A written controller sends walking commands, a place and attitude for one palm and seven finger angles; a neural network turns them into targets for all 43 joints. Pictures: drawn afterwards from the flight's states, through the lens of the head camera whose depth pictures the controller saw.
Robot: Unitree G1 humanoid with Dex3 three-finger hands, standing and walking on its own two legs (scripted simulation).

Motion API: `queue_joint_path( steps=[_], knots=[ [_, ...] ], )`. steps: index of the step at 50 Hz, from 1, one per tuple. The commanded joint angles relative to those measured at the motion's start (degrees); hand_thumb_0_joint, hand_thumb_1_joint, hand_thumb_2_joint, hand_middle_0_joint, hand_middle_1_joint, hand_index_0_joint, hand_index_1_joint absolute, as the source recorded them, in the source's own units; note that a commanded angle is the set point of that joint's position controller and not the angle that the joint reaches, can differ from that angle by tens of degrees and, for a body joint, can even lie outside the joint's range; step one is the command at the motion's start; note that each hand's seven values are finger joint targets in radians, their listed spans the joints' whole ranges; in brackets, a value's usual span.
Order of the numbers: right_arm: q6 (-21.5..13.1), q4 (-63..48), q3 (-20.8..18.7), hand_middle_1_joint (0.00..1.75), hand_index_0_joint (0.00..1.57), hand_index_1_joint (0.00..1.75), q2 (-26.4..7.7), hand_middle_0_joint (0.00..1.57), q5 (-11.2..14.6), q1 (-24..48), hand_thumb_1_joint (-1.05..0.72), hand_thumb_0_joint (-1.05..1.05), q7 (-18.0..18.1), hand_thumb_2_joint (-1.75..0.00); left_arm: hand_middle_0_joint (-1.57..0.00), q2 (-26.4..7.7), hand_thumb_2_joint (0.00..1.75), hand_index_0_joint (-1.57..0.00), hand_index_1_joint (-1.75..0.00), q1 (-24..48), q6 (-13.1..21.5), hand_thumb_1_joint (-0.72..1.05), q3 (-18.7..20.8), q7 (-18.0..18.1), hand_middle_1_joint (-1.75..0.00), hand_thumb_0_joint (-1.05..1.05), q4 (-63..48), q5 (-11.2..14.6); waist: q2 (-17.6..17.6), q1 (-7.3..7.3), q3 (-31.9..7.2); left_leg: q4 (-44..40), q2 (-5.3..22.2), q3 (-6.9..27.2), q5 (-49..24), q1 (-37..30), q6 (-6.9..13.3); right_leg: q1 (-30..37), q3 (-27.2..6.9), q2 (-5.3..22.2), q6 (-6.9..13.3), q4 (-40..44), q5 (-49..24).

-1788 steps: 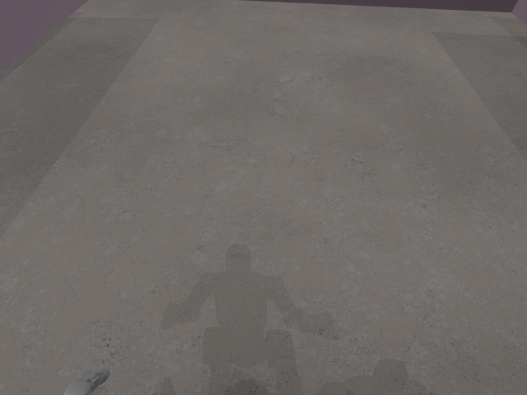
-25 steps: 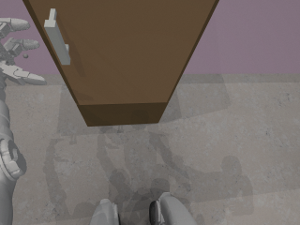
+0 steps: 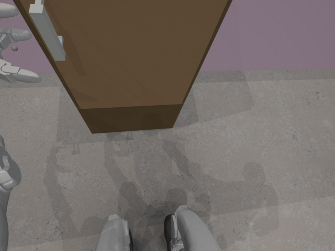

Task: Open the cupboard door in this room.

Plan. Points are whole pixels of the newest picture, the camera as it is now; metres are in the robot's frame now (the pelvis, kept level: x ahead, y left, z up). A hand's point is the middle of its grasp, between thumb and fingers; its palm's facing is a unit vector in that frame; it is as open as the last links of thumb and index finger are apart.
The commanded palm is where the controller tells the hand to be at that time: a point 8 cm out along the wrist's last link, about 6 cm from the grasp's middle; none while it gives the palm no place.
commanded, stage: slide the fingers in behind the handle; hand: left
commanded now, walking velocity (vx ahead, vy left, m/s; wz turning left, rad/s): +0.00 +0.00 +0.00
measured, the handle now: (50, 28) +0.58 +0.19 +0.08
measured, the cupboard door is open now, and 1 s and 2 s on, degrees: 0 0 0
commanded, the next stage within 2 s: close the thumb around the handle in 1.50 s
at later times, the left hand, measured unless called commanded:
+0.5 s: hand (29, 51) +0.53 +0.23 +0.07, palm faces +0.01 -1.00 -0.03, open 14.0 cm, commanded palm +0.52 +0.26 +0.07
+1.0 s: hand (51, 49) +0.54 +0.19 +0.07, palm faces +0.01 -1.00 -0.02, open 13.8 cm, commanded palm +0.51 +0.22 +0.07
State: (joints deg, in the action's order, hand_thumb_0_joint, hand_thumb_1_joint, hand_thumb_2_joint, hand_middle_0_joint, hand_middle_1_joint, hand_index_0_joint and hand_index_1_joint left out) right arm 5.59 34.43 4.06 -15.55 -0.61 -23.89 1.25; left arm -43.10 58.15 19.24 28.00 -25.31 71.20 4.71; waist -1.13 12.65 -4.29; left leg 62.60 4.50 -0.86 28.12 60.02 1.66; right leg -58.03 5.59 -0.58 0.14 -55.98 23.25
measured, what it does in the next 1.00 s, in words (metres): stands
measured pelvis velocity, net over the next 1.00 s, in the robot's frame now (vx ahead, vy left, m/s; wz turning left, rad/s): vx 0.01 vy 0.00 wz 0.01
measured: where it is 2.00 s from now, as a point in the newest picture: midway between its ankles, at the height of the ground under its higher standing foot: outside the picture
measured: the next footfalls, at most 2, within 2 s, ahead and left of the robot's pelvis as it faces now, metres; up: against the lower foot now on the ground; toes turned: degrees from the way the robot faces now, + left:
none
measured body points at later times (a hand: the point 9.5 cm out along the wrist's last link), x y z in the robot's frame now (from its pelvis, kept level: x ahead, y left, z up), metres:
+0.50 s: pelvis +0.00 +0.00 +0.00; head +0.16 +0.04 +0.42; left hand +0.53 +0.28 +0.08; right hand -0.01 -0.26 -0.10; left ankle +0.00 +0.10 -0.66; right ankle +0.02 -0.13 -0.66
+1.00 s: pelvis +0.01 +0.00 +0.00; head +0.16 +0.02 +0.43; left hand +0.53 +0.24 +0.08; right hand -0.01 -0.26 -0.10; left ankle +0.00 +0.10 -0.66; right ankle +0.02 -0.13 -0.66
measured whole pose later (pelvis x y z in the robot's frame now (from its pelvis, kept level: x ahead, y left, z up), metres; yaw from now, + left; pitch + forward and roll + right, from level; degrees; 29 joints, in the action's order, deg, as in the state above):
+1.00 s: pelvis +0.01 +0.00 +0.00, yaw +1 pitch +24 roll -4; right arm 4.5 35.0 2.5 -14.3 -1.7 -23.6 -1.0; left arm -31.8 56.2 21.5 22.8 -13.8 68.7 3.2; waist -1.6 12.0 -5.6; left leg 61.6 4.0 -0.8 28.4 57.6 1.2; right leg -56.1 5.4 -0.3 0.4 -56.1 24.2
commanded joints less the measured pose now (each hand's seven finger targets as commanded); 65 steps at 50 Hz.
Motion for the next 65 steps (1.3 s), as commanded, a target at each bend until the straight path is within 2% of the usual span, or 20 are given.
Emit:
queue_joint_path(
  steps=[1,6,10,14,19,24,25,27,30,31,33,35,40,43,49,53,55,57,61,65],
  knots=[
    [-0.6,-1.7,-4.7,0.3,0.2,0.3,-12.1,0.2,-0.2,-11.9,-0.9,0.0,0.4,-0.9,-0.3,-13.6,0.3,-0.3,-1.2,22.3,3.1,-0.5,0.9,1.0,-1.2,0.0,-12.7,1.3,-13.1,-0.16,-31.2,-6.2,-1.7,5.0,-28.1,-27.1,0.1,10.9,-2.7,-2.8,0.8,5.0,-16.4],
    [-0.5,-1.7,-5.0,0.3,0.2,0.3,-11.6,0.2,-0.5,-11.9,-0.9,0.0,-0.2,-0.9,-0.3,-11.3,0.3,-0.3,-1.2,23.2,3.7,-0.5,0.1,3.9,-1.2,0.0,-15.1,0.8,-12.8,0.07,-30.6,-6.6,-1.5,5.5,-28.9,-29.2,-0.1,9.4,-2.3,-3.0,0.8,5.2,-15.5],
    [-0.5,-2.4,-5.1,0.3,0.2,0.3,-11.6,0.2,-0.5,-11.8,-0.9,0.0,-0.5,-0.9,-0.3,-13.5,0.3,-0.3,-1.2,20.5,4.7,-0.5,2.9,5.6,-1.2,0.0,-16.7,0.7,-12.2,-1.48,-32.4,-7.0,-1.8,4.7,-30.1,-28.6,-0.2,13.2,-2.6,-3.0,0.9,5.1,-18.0],
    [-0.2,-2.7,-5.0,0.3,0.2,0.3,-11.4,0.2,-0.4,-11.5,-0.9,0.0,-0.8,-0.9,-0.3,-11.9,0.3,-0.3,-1.2,18.3,4.6,-0.5,2.0,6.3,-1.2,0.0,-14.8,0.1,-10.8,-1.46,-29.6,-7.3,-1.9,4.3,-29.1,-26.9,-0.1,13.7,-2.5,-3.0,0.8,5.3,-18.3],
    [-0.4,-2.5,-4.9,0.3,0.2,0.3,-11.4,0.2,0.0,-11.0,-0.9,0.0,-0.3,-0.9,-0.3,-10.3,0.3,-0.3,-1.2,21.0,3.9,-0.5,0.0,5.7,-1.2,0.0,-11.0,0.3,-7.6,0.33,-25.7,-7.5,-2.2,3.6,-23.4,-22.4,0.4,13.6,-3.2,-2.9,0.5,6.0,-15.9],
    [-1.3,-1.1,-5.2,0.3,0.2,0.3,-11.2,0.2,-0.6,-11.1,-0.9,0.0,-0.3,-0.9,-0.3,-5.1,0.3,-0.3,-1.2,25.9,6.3,-0.5,-3.9,5.4,-1.2,0.0,-14.1,0.7,-13.6,1.31,-29.4,-6.4,-1.7,5.4,-27.0,-30.0,-0.4,7.2,-2.6,-2.8,1.0,5.0,-14.2],
    [-1.3,-0.6,-5.3,0.3,0.2,0.3,-11.4,0.2,-0.8,-11.4,-0.9,0.0,-0.3,-0.9,-0.3,-5.9,0.3,-0.3,-1.2,25.7,6.5,-0.5,-2.9,5.6,-1.2,0.0,-14.0,0.8,-12.7,0.99,-30.4,-6.3,-1.5,6.0,-28.0,-30.7,-0.6,7.1,-2.3,-2.8,1.1,4.6,-14.2],
    [-1.4,-0.3,-5.4,0.3,0.2,0.3,-11.2,0.2,-0.9,-11.8,-0.9,0.0,-0.5,-0.9,-0.3,-2.6,0.3,-0.3,-1.2,26.4,6.3,-0.5,-4.5,5.9,-1.2,0.0,-14.1,1.3,-13.1,1.57,-31.3,-5.8,-1.4,6.4,-30.5,-32.4,-0.6,5.9,-2.0,-2.9,1.2,4.2,-15.0],
    [-1.1,-0.4,-5.3,0.3,0.2,0.3,-11.4,0.2,-0.7,-11.7,-0.9,0.0,-0.7,-0.9,-0.3,-5.3,0.3,-0.3,-1.2,24.6,4.7,-0.5,-2.3,6.9,-1.2,0.0,-11.8,0.9,-11.6,0.62,-31.1,-5.7,-1.8,5.6,-29.2,-28.7,-0.5,8.8,-2.3,-2.7,0.9,4.3,-16.4],
    [-1.1,-0.5,-5.2,0.3,0.2,0.3,-11.3,0.2,-0.7,-11.7,-0.9,0.0,-0.6,-0.9,-0.3,-5.1,0.3,-0.3,-1.2,25.0,4.0,-0.5,-2.6,7.4,-1.2,0.0,-11.0,0.6,-9.5,1.18,-30.1,-5.8,-2.0,5.3,-27.7,-26.5,-0.1,9.9,-2.4,-2.7,0.7,4.4,-16.6],
    [-1.1,-0.5,-5.2,0.3,0.2,0.3,-11.0,0.2,-0.9,-12.1,-0.9,0.0,-0.7,-0.9,-0.3,-5.5,0.3,-0.3,-1.2,27.6,4.5,-0.5,-3.4,8.3,-1.2,0.0,-14.0,-0.8,-12.3,1.13,-31.7,-5.6,-2.0,5.4,-29.4,-28.2,-0.2,9.5,-2.5,-2.6,0.8,3.9,-17.5],
    [-1.0,-0.5,-5.4,0.3,0.2,0.3,-10.6,0.2,-1.0,-12.0,-0.9,0.0,-1.1,-0.9,-0.3,-3.0,0.3,-0.3,-1.2,25.6,4.6,-0.5,-5.2,8.7,-1.2,0.0,-15.2,-1.4,-14.4,0.62,-32.5,-5.5,-1.9,5.6,-32.0,-30.9,-0.6,8.6,-2.3,-2.6,1.0,4.0,-17.9],
    [-1.1,-0.1,-5.9,0.3,0.2,0.3,-10.5,0.2,-0.9,-11.7,-0.9,0.0,-1.4,-0.9,-0.3,2.2,0.3,-0.3,-1.2,26.4,4.6,-0.5,-7.1,8.9,-1.2,0.0,-15.9,1.0,-11.5,1.61,-31.9,-6.0,-1.9,5.8,-30.7,-31.2,-0.6,8.9,-2.0,-3.0,1.0,4.9,-17.5],
    [-1.3,-0.3,-5.4,0.3,0.2,0.3,-10.6,0.2,-0.9,-11.9,-0.9,0.0,-1.3,-0.9,-0.3,-2.2,0.3,-0.3,-1.2,26.1,4.8,-0.5,-3.2,10.1,-1.2,0.0,-14.2,1.0,-9.9,0.63,-30.8,-6.4,-2.3,5.1,-28.1,-27.3,-0.3,12.0,-2.5,-2.9,1.0,4.7,-18.1],
    [-1.6,-0.8,-5.5,0.3,0.2,0.3,-10.0,0.2,-1.0,-11.4,-0.9,0.0,-1.9,-0.9,-0.3,-0.4,0.3,-0.3,-1.2,23.0,6.5,-0.5,-5.1,11.6,-1.2,0.0,-13.8,-1.2,-8.8,0.28,-29.4,-6.4,-2.6,4.3,-26.8,-25.5,-0.1,12.9,-2.9,-2.8,0.9,4.7,-18.5],
    [-1.7,-0.8,-5.7,0.3,0.2,0.3,-9.9,0.2,-0.9,-11.3,-0.9,0.0,-1.9,-0.9,-0.3,1.3,0.3,-0.3,-1.2,25.1,7.0,-0.5,-5.7,11.5,-1.2,0.0,-15.2,-0.1,-10.4,0.36,-31.4,-6.5,-2.7,4.4,-27.0,-27.2,-0.3,12.8,-2.9,-2.8,1.0,4.4,-18.4],
    [-1.8,-0.7,-5.7,0.3,0.2,0.3,-9.9,0.2,-0.9,-11.1,-0.9,0.0,-1.9,-0.9,-0.3,1.1,0.3,-0.3,-1.2,23.6,6.6,-0.5,-4.7,12.0,-1.2,0.0,-14.0,0.3,-8.2,0.23,-30.9,-6.5,-2.8,4.0,-26.1,-25.5,-0.1,14.1,-3.1,-2.8,0.8,4.7,-18.7],
    [-1.8,-1.0,-5.5,0.3,0.2,0.3,-10.1,0.2,-1.0,-11.4,-0.9,0.0,-1.6,-0.9,-0.3,-2.9,0.3,-0.3,-1.2,23.8,6.8,-0.5,-1.9,12.9,-1.2,0.0,-13.9,-0.2,-7.2,-0.36,-30.4,-6.4,-2.9,3.6,-25.2,-22.9,0.2,16.1,-3.5,-2.7,0.8,4.4,-19.5],
    [-1.8,-1.9,-5.4,0.3,0.2,0.3,-9.7,0.2,-0.9,-10.4,-0.9,0.0,-1.9,-0.9,-0.3,-4.3,0.3,-0.3,-1.2,22.0,7.7,-0.5,-1.5,13.9,-1.2,0.0,-15.2,-1.8,-8.6,-1.56,-31.0,-6.6,-3.2,3.0,-24.6,-22.2,0.1,17.5,-4.0,-2.5,0.7,4.3,-19.7],
    [-1.8,-1.7,-5.5,0.3,0.2,0.3,-9.9,0.2,-0.6,-10.4,-0.9,0.0,-1.7,-0.9,-0.3,-2.7,0.3,-0.3,-1.2,22.1,7.3,-0.5,-2.8,13.1,-1.2,0.0,-12.6,-1.5,-5.9,-0.13,-29.0,-6.8,-3.2,2.7,-22.0,-20.2,0.4,17.4,-4.3,-2.5,0.4,4.9,-18.6]
  ],
)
